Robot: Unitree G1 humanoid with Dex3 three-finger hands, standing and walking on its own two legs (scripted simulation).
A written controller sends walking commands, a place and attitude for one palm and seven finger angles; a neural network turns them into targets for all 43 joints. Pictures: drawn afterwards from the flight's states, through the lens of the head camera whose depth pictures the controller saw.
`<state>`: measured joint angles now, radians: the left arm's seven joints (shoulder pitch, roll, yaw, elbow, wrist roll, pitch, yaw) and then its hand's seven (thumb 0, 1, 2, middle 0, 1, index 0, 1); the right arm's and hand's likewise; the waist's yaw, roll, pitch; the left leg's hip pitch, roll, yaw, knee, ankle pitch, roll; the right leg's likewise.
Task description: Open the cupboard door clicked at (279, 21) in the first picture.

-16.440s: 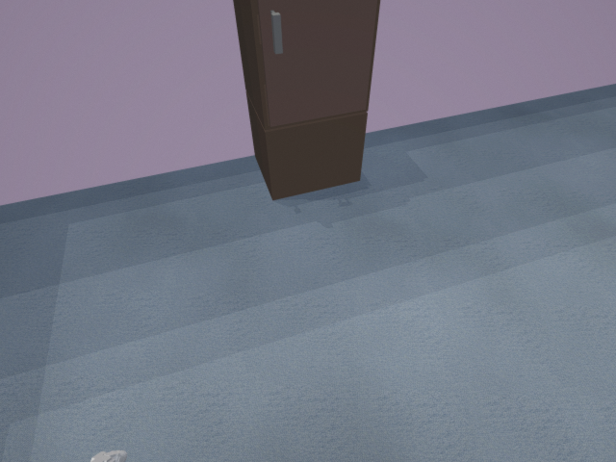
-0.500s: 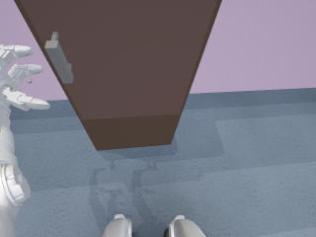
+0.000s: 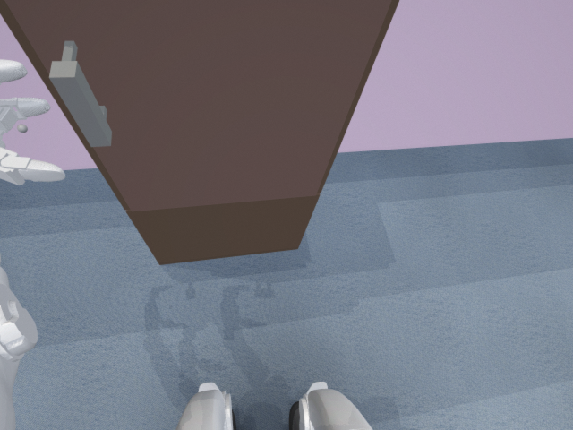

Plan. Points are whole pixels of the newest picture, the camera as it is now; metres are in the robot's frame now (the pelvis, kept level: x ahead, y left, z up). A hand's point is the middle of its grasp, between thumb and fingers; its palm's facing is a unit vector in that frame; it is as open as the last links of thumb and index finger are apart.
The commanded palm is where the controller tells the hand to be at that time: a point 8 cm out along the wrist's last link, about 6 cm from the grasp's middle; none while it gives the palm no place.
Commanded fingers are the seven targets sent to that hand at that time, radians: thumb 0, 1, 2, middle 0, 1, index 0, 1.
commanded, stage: move the hooked fingers beside the handle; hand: left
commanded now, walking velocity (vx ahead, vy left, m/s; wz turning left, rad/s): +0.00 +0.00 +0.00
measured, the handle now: (86, 96) +0.54 +0.24 +0.08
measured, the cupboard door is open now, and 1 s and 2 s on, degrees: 0 0 1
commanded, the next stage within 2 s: slide the fingers in behind the handle in 0.50 s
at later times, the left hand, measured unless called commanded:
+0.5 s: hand (29, 131) +0.47 +0.29 +0.10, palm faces +0.11 -0.99 -0.01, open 14.0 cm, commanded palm +0.45 +0.33 +0.09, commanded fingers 0.00 -0.50 0.30 -0.30 -1.20 -0.30 -1.20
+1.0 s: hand (61, 123) +0.49 +0.26 +0.09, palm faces +0.09 -1.00 -0.01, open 14.0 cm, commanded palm +0.46 +0.30 +0.09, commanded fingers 0.00 -0.50 0.30 -0.30 -1.20 -0.30 -1.20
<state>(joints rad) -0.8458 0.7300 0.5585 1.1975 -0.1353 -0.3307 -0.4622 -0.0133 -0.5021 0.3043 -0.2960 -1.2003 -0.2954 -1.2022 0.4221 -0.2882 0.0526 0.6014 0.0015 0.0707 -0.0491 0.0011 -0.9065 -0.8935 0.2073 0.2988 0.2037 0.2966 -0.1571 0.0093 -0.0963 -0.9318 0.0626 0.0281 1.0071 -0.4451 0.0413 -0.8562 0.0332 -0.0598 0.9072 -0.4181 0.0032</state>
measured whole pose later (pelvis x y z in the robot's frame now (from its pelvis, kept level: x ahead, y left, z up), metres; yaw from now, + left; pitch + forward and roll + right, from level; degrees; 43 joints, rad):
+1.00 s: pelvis +0.00 -0.01 +0.00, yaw +1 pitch +21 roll -4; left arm -0.87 0.66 0.49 1.18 -0.12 -0.34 -0.38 -0.01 -0.50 0.30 -0.30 -1.20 -0.30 -1.20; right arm 0.40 -0.29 0.05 0.61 0.01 0.06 -0.05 0.00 -0.91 -0.89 0.21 0.30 0.20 0.30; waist -0.17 0.02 -0.10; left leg -0.94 0.06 0.01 1.01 -0.44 0.02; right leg -0.86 0.04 -0.07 0.93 -0.42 -0.01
